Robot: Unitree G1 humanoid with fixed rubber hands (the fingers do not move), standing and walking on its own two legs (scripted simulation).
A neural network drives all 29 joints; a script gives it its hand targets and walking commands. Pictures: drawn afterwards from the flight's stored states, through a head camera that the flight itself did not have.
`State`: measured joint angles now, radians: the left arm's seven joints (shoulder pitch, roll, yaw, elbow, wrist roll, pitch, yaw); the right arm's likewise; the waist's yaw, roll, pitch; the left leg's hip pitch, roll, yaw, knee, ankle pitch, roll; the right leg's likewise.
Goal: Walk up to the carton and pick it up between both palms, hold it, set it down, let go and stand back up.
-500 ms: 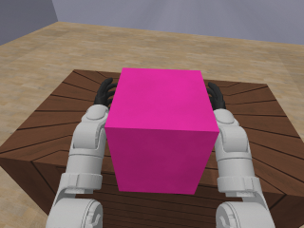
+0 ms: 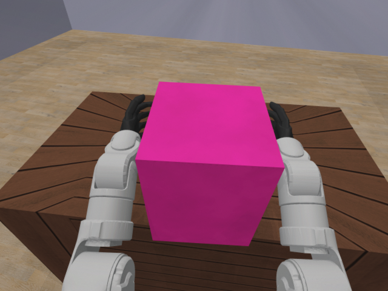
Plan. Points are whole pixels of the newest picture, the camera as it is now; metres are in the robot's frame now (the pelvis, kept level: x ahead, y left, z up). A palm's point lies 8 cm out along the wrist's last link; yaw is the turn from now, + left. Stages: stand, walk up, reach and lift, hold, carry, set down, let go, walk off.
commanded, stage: hold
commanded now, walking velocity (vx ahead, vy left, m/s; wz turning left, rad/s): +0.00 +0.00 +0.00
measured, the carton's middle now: (204, 165) +0.35 -0.01 +0.13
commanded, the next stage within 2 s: set down in 1.66 s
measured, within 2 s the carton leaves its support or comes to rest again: neither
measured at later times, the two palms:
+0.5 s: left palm (123, 129) +0.36 +0.15 +0.21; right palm (277, 137) +0.37 -0.14 +0.20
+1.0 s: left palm (123, 144) +0.35 +0.15 +0.18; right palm (272, 149) +0.36 -0.14 +0.17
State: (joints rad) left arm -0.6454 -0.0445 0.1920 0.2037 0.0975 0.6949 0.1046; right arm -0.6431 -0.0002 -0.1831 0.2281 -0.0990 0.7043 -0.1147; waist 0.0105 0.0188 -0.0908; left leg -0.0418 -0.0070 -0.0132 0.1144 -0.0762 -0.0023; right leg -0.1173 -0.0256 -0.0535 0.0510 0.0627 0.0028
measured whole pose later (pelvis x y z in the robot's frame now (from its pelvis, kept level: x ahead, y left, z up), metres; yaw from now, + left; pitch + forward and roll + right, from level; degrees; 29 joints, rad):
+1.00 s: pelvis -0.01 +0.00 +0.00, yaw +1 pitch +2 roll +1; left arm -0.59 -0.04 0.19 0.13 0.08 0.71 0.09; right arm -0.59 0.03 -0.17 0.15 -0.10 0.71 -0.13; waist 0.02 0.00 -0.09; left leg -0.11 -0.02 -0.02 0.14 -0.07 0.00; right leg -0.18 -0.03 -0.06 0.09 0.06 0.00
